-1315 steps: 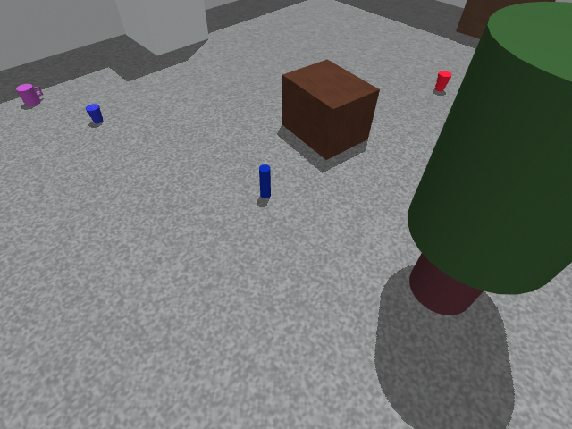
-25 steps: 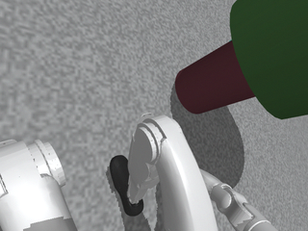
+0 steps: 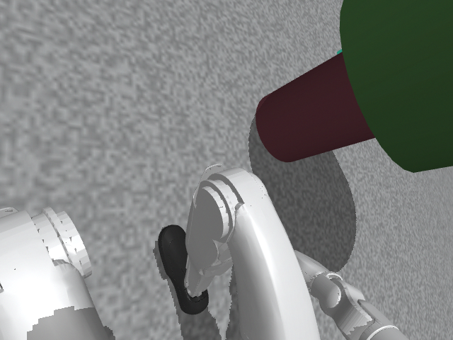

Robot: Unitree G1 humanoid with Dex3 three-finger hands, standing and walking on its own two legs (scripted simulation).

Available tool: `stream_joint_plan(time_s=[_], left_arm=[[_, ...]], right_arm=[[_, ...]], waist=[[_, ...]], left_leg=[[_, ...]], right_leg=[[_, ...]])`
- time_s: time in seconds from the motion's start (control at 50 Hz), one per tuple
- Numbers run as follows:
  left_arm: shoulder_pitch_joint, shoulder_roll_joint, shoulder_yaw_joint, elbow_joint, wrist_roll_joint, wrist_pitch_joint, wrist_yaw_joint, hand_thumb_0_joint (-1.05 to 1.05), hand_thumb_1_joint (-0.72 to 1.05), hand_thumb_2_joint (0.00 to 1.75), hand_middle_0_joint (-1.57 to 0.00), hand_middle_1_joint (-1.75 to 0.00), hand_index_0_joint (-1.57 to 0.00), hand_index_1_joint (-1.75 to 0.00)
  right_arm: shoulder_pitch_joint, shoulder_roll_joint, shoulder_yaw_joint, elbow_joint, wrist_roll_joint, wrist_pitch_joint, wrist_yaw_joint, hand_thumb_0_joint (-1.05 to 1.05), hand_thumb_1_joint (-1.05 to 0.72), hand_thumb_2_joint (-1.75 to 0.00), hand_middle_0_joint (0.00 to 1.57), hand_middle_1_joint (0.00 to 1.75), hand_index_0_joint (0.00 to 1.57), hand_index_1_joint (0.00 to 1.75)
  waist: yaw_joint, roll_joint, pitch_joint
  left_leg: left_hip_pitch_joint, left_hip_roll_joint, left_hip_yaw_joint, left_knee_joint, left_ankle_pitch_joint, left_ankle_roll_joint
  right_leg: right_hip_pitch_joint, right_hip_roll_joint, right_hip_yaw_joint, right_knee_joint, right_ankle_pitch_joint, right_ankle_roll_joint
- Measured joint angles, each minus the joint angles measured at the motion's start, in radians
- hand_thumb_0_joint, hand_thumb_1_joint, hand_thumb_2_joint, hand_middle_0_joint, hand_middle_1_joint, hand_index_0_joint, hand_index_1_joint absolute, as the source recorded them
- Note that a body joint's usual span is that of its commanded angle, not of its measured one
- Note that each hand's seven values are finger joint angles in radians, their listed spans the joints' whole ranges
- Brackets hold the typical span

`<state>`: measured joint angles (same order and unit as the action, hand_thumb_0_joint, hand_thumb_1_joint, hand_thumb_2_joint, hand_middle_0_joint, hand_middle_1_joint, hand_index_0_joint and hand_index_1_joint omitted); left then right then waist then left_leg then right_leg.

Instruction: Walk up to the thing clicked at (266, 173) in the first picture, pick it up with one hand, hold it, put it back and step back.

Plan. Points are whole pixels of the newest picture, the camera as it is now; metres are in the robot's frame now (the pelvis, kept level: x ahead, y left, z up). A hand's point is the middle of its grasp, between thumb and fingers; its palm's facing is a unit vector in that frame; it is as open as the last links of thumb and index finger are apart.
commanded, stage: settle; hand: left
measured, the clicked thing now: out of the picture +0.44 +0.33 -0.20
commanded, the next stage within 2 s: lift in 1.84 s
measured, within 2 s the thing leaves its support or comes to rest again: leaves its support in 0.22 s
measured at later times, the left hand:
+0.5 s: hand out of the picture +0.42 +0.34 -0.09, palm faces +0.38 -0.92 -0.03, open 7.0 cm
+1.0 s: hand out of the picture +0.40 +0.35 -0.01, palm faces +0.37 -0.93 -0.07, open 6.9 cm
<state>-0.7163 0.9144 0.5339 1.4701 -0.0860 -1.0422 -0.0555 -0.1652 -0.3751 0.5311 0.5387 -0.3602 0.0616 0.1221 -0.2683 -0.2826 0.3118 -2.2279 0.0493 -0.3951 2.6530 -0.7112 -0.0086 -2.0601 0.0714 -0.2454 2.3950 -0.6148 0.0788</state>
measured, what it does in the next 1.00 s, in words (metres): stands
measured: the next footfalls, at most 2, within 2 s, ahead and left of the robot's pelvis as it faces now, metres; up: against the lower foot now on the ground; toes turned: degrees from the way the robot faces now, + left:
none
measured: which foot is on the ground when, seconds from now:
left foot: down 0.00-1.00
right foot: down 0.00-1.00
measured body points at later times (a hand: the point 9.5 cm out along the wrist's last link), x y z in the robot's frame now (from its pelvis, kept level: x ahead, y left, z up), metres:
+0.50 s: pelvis +0.00 +0.00 +0.01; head +0.20 +0.17 +0.37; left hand +0.40 +0.39 -0.09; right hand +0.18 -0.25 -0.03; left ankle +0.08 +0.13 -0.25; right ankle +0.14 -0.12 -0.25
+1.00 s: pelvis +0.02 -0.01 +0.05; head +0.21 +0.11 +0.43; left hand +0.38 +0.40 +0.00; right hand +0.18 -0.25 -0.06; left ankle +0.08 +0.13 -0.25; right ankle +0.14 -0.12 -0.25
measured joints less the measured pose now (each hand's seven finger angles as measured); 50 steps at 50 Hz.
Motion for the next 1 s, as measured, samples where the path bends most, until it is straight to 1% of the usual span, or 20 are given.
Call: stream_joint_plan(time_s=[0.1,0.24,0.28,0.32,0.38,0.42,0.5,0.62,0.76,0.9,1.0], left_arm=[[0.002,-0.013,0.018,-0.026,-0.010,0.022,-0.005,-0.02,0.01,1.03,-0.81,-1.11,-0.86,-1.12],[0.032,-0.051,0.022,-0.140,0.020,0.078,-0.021,-0.02,-0.02,1.08,-0.84,-1.09,-0.89,-1.10],[0.044,-0.067,0.025,-0.186,0.023,0.098,-0.026,-0.02,-0.02,1.08,-0.84,-1.09,-0.89,-1.09],[0.053,-0.085,0.024,-0.227,0.018,0.119,-0.028,-0.02,-0.03,1.09,-0.85,-1.08,-0.90,-1.09],[0.062,-0.112,0.015,-0.276,0.007,0.155,-0.031,-0.02,-0.03,1.09,-0.85,-1.08,-0.90,-1.08],[0.067,-0.125,0.005,-0.300,0.007,0.178,-0.038,-0.02,-0.03,1.09,-0.85,-1.08,-0.91,-1.08],[0.079,-0.150,-0.029,-0.341,0.002,0.226,-0.059,-0.02,-0.03,1.09,-0.86,-1.07,-0.91,-1.07],[0.103,-0.215,-0.048,-0.418,-0.024,0.294,-0.088,-0.02,-0.03,1.09,-0.86,-1.06,-0.91,-1.07],[0.127,-0.275,-0.079,-0.496,-0.017,0.372,-0.115,-0.02,-0.03,1.09,-0.87,-1.06,-0.92,-1.06],[0.135,-0.312,-0.077,-0.543,-0.030,0.424,-0.135,-0.02,-0.03,1.09,-0.87,-1.06,-0.92,-1.06],[0.121,-0.328,-0.062,-0.547,-0.053,0.440,-0.162,-0.02,-0.03,1.09,-0.87,-1.05,-0.92,-1.05]], right_arm=[[0.002,0.005,-0.006,0.001,0.002,-0.001,-0.002,0.00,-0.89,-0.89,0.21,0.30,0.20,0.30],[0.024,0.014,-0.039,0.011,0.008,0.007,-0.002,0.00,-0.90,-0.89,0.21,0.30,0.20,0.30],[0.034,0.017,-0.052,0.014,0.013,0.010,-0.003,0.00,-0.90,-0.89,0.21,0.30,0.20,0.30],[0.047,0.019,-0.069,0.015,0.021,0.013,-0.002,0.00,-0.90,-0.89,0.21,0.30,0.20,0.30],[0.068,0.020,-0.095,0.015,0.038,0.015,-0.003,0.00,-0.91,-0.89,0.21,0.30,0.21,0.30],[0.080,0.020,-0.115,0.014,0.052,0.016,-0.003,0.00,-0.91,-0.89,0.21,0.30,0.21,0.30],[0.102,0.020,-0.159,0.020,0.081,0.015,-0.002,0.00,-0.91,-0.89,0.21,0.30,0.21,0.30],[0.142,0.028,-0.228,0.033,0.129,0.009,-0.001,0.00,-0.90,-0.89,0.21,0.30,0.20,0.30],[0.190,0.059,-0.294,0.071,0.179,0.014,-0.010,0.01,-0.89,-0.89,0.20,0.30,0.20,0.30],[0.221,0.080,-0.339,0.097,0.216,0.013,-0.023,0.01,-0.88,-0.89,0.20,0.30,0.20,0.30],[0.233,0.080,-0.365,0.108,0.237,0.007,-0.032,0.01,-0.88,-0.89,0.20,0.30,0.20,0.30]], waist=[[0.003,-0.001,-0.001],[0.020,0.006,-0.013],[0.025,0.014,-0.023],[0.030,0.024,-0.038],[0.039,0.045,-0.068],[0.045,0.063,-0.091],[0.058,0.103,-0.136],[0.084,0.148,-0.200],[0.114,0.175,-0.267],[0.123,0.210,-0.310],[0.125,0.239,-0.333]], left_leg=[[0.002,-0.002,-0.001,-0.002,0.000,-0.003],[0.001,-0.004,0.007,-0.013,0.002,-0.006],[0.002,-0.005,0.011,-0.019,0.003,-0.007],[0.002,-0.006,0.016,-0.026,0.004,-0.008],[0.001,-0.008,0.027,-0.040,0.009,-0.008],[-0.002,-0.008,0.037,-0.052,0.014,-0.006],[-0.013,-0.007,0.063,-0.074,0.027,0.002],[-0.031,-0.003,0.106,-0.104,0.040,0.015],[-0.037,-0.004,0.150,-0.145,0.041,0.014],[-0.030,-0.006,0.186,-0.192,0.032,0.007],[-0.024,-0.006,0.206,-0.225,0.023,0.000]], right_leg=[[0.002,-0.002,-0.001,-0.001,-0.001,-0.001],[0.001,-0.008,0.002,-0.005,-0.005,-0.010],[0.001,-0.011,0.004,-0.007,-0.007,-0.011],[0.002,-0.015,0.007,-0.010,-0.010,-0.013],[0.000,-0.021,0.013,-0.016,-0.012,-0.018],[-0.004,-0.025,0.018,-0.020,-0.012,-0.021],[-0.015,-0.033,0.035,-0.029,-0.012,-0.023],[-0.039,-0.043,0.064,-0.036,-0.014,-0.027],[-0.061,-0.059,0.095,-0.044,-0.029,-0.038],[-0.071,-0.073,0.121,-0.061,-0.053,-0.045],[-0.078,-0.081,0.136,-0.074,-0.068,-0.047]])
